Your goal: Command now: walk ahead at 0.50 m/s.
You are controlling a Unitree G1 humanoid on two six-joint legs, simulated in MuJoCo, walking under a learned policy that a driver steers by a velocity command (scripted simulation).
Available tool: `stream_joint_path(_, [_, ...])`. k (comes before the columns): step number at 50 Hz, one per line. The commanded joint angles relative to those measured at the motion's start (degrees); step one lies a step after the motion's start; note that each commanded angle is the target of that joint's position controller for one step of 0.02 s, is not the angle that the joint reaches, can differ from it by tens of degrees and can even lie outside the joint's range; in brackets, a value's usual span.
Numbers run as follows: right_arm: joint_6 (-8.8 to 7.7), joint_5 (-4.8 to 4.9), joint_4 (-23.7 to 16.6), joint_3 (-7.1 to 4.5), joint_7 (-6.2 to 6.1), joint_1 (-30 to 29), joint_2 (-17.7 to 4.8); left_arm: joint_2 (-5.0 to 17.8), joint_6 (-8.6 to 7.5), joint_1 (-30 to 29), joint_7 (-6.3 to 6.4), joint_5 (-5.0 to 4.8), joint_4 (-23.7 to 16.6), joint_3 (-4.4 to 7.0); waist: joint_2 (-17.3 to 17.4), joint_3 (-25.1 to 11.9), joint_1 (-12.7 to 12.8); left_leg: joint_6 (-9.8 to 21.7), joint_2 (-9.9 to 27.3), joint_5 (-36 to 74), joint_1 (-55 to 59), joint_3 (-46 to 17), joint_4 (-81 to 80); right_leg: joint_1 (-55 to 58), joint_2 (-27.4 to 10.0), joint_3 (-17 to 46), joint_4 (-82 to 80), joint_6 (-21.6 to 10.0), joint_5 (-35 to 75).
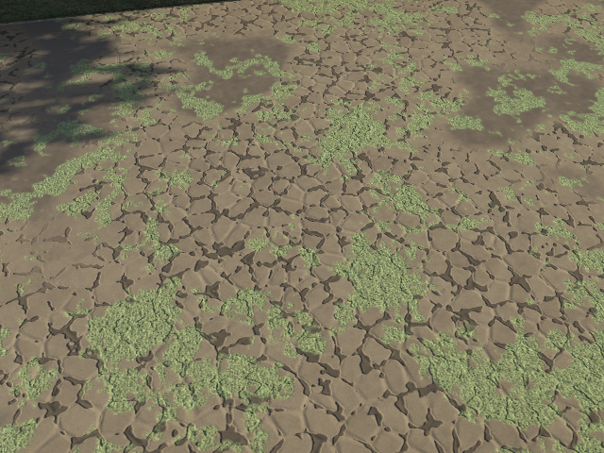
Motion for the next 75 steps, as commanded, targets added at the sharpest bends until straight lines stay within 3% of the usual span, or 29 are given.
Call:
stream_joint_path(1, [-1.22, -0.35, -3.2, 0.89, 0.97, 3.0, 0.3, 7.4, 0.57, -6.0, 1.05, -1.18, -5.5, 1.90, -4.3, -5.3, -3.4, 2.6, -0.6, 5.3, 14.1, 3.1, -12.2, -3.5, -11.8, 15.9, -9.5, -3.5, 1.3])
stream_joint_path(2, [-1.44, -1.02, -3.6, 1.50, -0.07, 3.6, 1.1, 4.7, 0.98, -7.1, 1.39, -1.16, -5.8, 1.17, 0.7, -4.6, -4.1, 4.2, 2.5, 5.9, 19.1, -1.9, -15.7, -7.1, -9.5, 13.9, -4.1, -1.5, 1.9])
stream_joint_path(3, [-1.44, -0.14, -4.0, 0.18, -0.60, 2.0, -4.6, 1.5, 0.79, -6.2, 1.14, -1.18, -7.8, -0.14, 13.8, -4.8, -2.5, 6.7, 9.6, 7.2, 19.9, -12.7, -18.1, -12.0, -1.9, 5.6, 0.8, 1.6, -4.2])
stream_joint_path(4, [-1.00, 1.15, -3.7, -0.87, -0.44, 4.3, -6.8, 5.1, 0.81, -11.2, 1.52, 0.08, -9.3, 0.42, 15.0, -0.5, -7.1, 9.1, 13.9, 7.2, 16.1, -21.2, -23.2, -15.9, -0.5, 3.7, 2.5, 3.0, -9.3])
stream_joint_path(5, [-0.88, 0.73, -3.3, -0.81, -0.56, 5.0, -7.2, 6.9, 0.77, -13.3, 1.54, -0.26, -10.0, 1.05, 12.0, 1.7, -7.0, 11.0, 15.3, 9.5, 16.3, -23.4, -24.1, -17.8, -0.7, 5.6, 4.6, 3.8, -10.5])
stream_joint_path(6, [-1.05, 0.31, -3.5, -0.62, -0.79, 4.3, -6.5, 6.8, 0.61, -12.4, 1.31, -0.31, -9.5, 1.02, 9.7, 1.3, -6.2, 11.9, 15.4, 13.3, 17.0, -22.9, -23.4, -17.4, -0.9, 6.8, 5.5, 4.5, -10.0])
stream_joint_path(9, [-1.81, 0.71, -4.2, 0.39, -1.21, 0.3, -4.2, 4.9, 0.22, -10.0, 0.12, 0.05, -8.2, 0.53, 7.9, -2.3, -3.5, 9.8, 12.0, 20.0, 15.0, -17.6, -22.6, -9.0, -1.6, 6.3, 4.1, 5.5, -4.6])
stream_joint_path(12, [-2.12, 1.44, -5.1, 0.68, -0.53, -2.8, -3.9, 3.3, 0.82, -11.6, -0.35, 0.09, -7.7, -0.03, 6.1, -2.4, -2.1, 8.2, 9.1, 11.4, 8.6, -14.8, -23.7, 0.3, -1.2, 4.1, 0.7, 5.3, 0.4])
stream_joint_path(14, [-1.65, 1.69, -5.4, 0.58, -0.24, -3.6, -4.2, 2.6, 0.90, -11.4, -0.69, 1.31, -7.2, -0.62, 4.2, -2.2, -1.5, 7.2, 7.2, 6.6, 5.4, -13.4, -22.4, 6.3, -0.8, 3.1, -2.8, 4.3, 3.2])
stream_joint_path(15, [-1.64, 1.15, -5.6, 1.08, -0.25, -3.6, -3.5, 2.8, 1.03, -11.7, -0.76, 2.09, -7.3, -0.81, 1.6, -1.1, -0.9, 6.3, 6.1, 9.4, 3.2, -11.5, -21.0, 8.3, -1.1, 3.7, -2.8, 3.6, 4.8])
stream_joint_path(17, [-1.74, -0.03, -5.6, 1.63, 0.07, -1.0, -3.0, 3.7, 1.10, -12.4, -1.15, 1.28, -7.4, -0.68, -2.7, -2.4, -1.4, 4.8, 2.7, 3.0, 3.4, -6.6, -18.4, 9.0, -2.5, 6.3, -2.4, 1.6, 3.7])
stream_joint_path(21, [-1.88, -0.62, -6.1, 2.05, 0.24, 0.3, -2.0, 5.6, 1.49, -13.5, -1.09, 0.44, -8.1, -0.60, -8.2, -1.9, -2.2, 3.1, 0.0, 2.4, 5.7, -0.7, -11.5, 5.7, -6.0, 12.9, -7.1, -1.4, 1.8])
stream_joint_path(26, [-2.44, -0.70, -5.8, 2.17, -0.08, 0.2, -1.9, 5.4, 1.58, -13.8, -1.06, 0.11, -8.7, -0.66, -3.4, -2.8, -2.6, 2.9, 0.5, 4.9, 9.2, -0.1, -10.6, 4.3, -5.6, 13.3, -6.3, -1.8, 4.7])
stream_joint_path(28, [-2.34, -0.17, -5.5, 2.13, -0.23, -0.2, -2.1, 5.0, 1.42, -13.4, -1.04, 0.61, -9.0, -0.67, -1.3, -3.3, -1.9, 3.5, 0.7, 7.3, 9.8, -1.7, -10.7, 4.9, -4.6, 10.6, -4.7, -0.9, 5.8])
stream_joint_path(29, [-2.13, -0.09, -4.7, 1.89, -0.99, 0.3, -2.6, 2.5, 1.83, -13.4, -0.80, 0.90, -9.8, -1.03, 1.6, -4.7, -0.9, 3.7, 1.2, 11.3, 11.0, -2.7, -10.3, 6.0, -3.9, 8.2, -2.3, -0.9, 9.9])
stream_joint_path(30, [-1.92, 0.14, -4.7, 1.75, -1.34, 0.3, -2.7, 2.7, 1.89, -12.4, -0.64, 1.17, -9.7, -0.99, 2.0, -5.0, -0.7, 4.0, 1.4, 12.9, 11.4, -3.5, -9.9, 6.1, -3.3, 6.9, -1.3, -0.3, 10.6])
stream_joint_path(36, [-0.95, 0.88, -5.2, 1.04, -1.74, -0.4, -3.5, 3.4, 1.95, -11.8, -0.24, 1.54, -11.1, -0.15, 0.4, -3.4, -0.8, 4.2, 0.4, 14.4, 7.6, -5.4, -7.1, 7.0, -3.9, 4.8, 1.2, 1.0, 14.9])
stream_joint_path(39, [-0.96, 0.90, -5.3, 0.62, -1.75, -0.1, -3.8, 3.6, 2.18, -11.1, 0.07, 1.57, -11.7, 0.35, -0.5, -4.3, -0.6, 4.3, 0.0, 16.2, 6.1, -6.3, -5.6, 8.4, -4.5, 3.5, 2.6, 1.2, 16.8])
stream_joint_path(41, [-0.47, 0.83, -5.8, 0.59, -1.51, -0.6, -3.5, 3.0, 2.27, -10.9, 0.16, 2.12, -11.7, 0.29, -1.3, -4.7, -0.7, 4.3, -0.4, 16.9, 5.3, -7.1, -5.0, 9.0, -4.9, 2.4, 2.9, 1.5, 17.5])
stream_joint_path(45, [-0.14, 0.82, -7.6, 0.69, -0.86, -2.4, -3.2, 2.7, 1.62, -12.1, -0.42, 1.79, -12.5, 0.36, -1.2, -4.2, -1.1, 4.2, -0.7, 15.9, 1.4, -8.7, -5.8, 10.5, -5.6, 1.0, 3.2, 2.9, 14.7])
stream_joint_path(49, [0.00, 1.02, -8.1, 0.33, -0.66, -2.2, -4.2, 2.9, 1.39, -12.6, -0.58, 1.95, -12.9, 0.67, 0.2, -4.5, -1.9, 5.1, -0.9, 17.3, -0.4, -11.4, -7.1, 11.7, -5.2, -0.9, 4.2, 3.6, 12.2])
stream_joint_path(51, [0.45, 1.57, -9.0, 0.13, -0.86, -3.4, -4.0, 2.6, 0.95, -13.3, -0.58, 1.96, -13.2, 0.54, 0.3, -4.3, -2.4, 4.8, -0.9, 17.6, -2.0, -13.2, -8.3, 13.4, -5.1, -1.2, 3.9, 3.9, 13.2])
stream_joint_path(53, [0.59, 1.25, -9.2, 0.21, -1.00, -3.5, -3.9, 2.4, 0.92, -12.9, -0.86, 2.13, -13.5, 0.59, 1.4, -4.3, -2.8, 5.3, -1.1, 18.1, -3.0, -14.0, -8.8, 14.0, -5.1, -2.1, 4.3, 4.0, 11.6])
stream_joint_path(63, [-0.01, 1.77, -9.0, -0.42, -1.01, -2.5, -4.5, 2.3, 1.38, -13.4, -1.26, 1.79, -13.9, 1.36, 0.7, -5.2, -3.5, 6.2, -1.9, 17.8, -8.7, -16.5, -9.3, 19.1, -7.2, -3.8, 3.8, 3.5, 6.2])
stream_joint_path(70, [-0.76, 1.30, -8.3, 0.51, -0.90, -1.8, -3.6, 0.5, 1.27, -14.5, -1.77, 1.76, -14.0, 0.63, 2.7, -4.0, -3.5, 6.3, -1.5, 13.8, -10.0, -18.8, -13.6, 18.7, -5.9, -5.1, 3.0, 3.7, -1.8])
stream_joint_path(75, [-1.33, 1.12, -7.6, 1.11, -1.02, -0.9, -2.5, 0.3, 0.91, -12.6, -1.89, 1.85, -13.1, 0.37, 1.1, -3.5, -2.5, 5.5, -2.1, 8.3, -10.7, -16.9, -14.0, 20.2, -7.7, -4.3, 0.8, 3.2, -2.7])
Keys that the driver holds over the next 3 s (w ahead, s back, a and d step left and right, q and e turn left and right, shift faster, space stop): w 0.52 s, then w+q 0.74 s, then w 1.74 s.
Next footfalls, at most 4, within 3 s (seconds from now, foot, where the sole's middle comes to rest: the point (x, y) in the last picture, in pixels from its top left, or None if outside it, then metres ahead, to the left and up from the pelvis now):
0.04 left None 0.06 0.09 -0.76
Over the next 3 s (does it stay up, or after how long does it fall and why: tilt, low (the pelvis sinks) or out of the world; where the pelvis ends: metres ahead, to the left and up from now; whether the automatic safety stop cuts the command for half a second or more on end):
stays up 0.08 -0.03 -0.01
